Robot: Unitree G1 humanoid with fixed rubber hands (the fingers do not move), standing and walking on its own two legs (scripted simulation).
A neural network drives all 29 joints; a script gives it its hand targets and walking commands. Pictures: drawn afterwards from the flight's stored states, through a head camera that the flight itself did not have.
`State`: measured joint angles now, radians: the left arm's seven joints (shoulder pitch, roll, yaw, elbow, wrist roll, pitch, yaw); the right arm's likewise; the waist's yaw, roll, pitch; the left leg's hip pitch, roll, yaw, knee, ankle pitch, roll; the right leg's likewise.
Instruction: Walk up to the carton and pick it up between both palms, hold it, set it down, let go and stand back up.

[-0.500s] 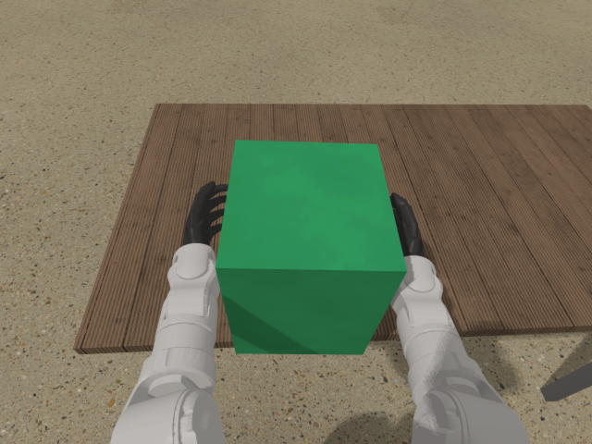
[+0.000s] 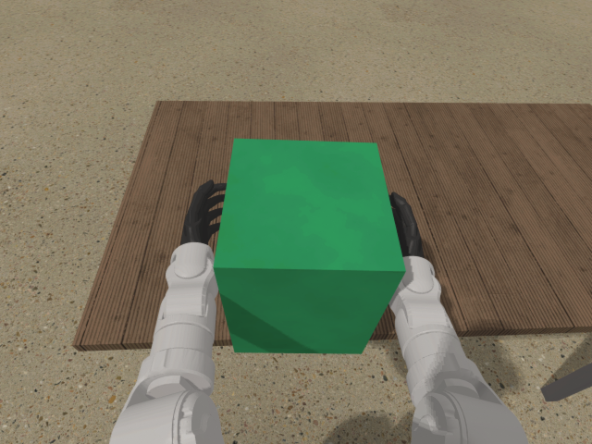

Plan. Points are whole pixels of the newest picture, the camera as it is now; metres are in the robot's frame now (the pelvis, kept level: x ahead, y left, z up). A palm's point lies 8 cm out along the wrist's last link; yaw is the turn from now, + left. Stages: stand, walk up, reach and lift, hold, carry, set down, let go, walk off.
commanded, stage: reach and lift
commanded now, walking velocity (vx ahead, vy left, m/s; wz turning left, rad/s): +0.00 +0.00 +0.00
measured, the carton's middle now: (301, 253) +0.39 +0.03 +0.03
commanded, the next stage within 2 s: none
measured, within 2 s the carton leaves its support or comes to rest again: leaves its support in 0.20 s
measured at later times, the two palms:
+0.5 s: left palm (202, 224) +0.37 +0.16 +0.11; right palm (424, 242) +0.37 -0.13 +0.10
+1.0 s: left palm (203, 203) +0.37 +0.15 +0.14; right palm (433, 229) +0.37 -0.14 +0.12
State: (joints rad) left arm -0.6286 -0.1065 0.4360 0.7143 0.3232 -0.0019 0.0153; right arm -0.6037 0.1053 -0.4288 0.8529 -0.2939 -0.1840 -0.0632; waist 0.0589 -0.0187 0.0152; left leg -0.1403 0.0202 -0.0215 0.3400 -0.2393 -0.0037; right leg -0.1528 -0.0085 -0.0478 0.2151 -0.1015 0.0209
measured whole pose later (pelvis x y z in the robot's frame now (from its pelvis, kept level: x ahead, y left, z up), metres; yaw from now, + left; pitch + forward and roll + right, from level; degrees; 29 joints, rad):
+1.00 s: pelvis -0.02 -0.01 +0.00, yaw +1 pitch -1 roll -1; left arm -0.70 -0.06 0.34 0.62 0.25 0.15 0.05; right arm -0.67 0.01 -0.19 0.88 -0.06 -0.15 -0.16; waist 0.01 -0.03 -0.01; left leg -0.09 0.03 -0.03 0.32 -0.21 -0.01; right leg -0.11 0.00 -0.06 0.21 -0.08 0.01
